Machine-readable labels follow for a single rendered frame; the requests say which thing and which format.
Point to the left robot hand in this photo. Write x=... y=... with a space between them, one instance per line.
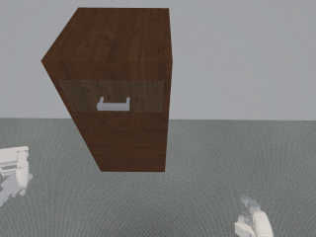
x=14 y=166

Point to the right robot hand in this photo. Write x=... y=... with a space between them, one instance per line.
x=257 y=224

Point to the handle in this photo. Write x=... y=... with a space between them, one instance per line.
x=113 y=106
x=103 y=67

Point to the drawer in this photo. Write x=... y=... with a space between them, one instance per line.
x=145 y=96

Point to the cabinet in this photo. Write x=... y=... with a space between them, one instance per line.
x=140 y=39

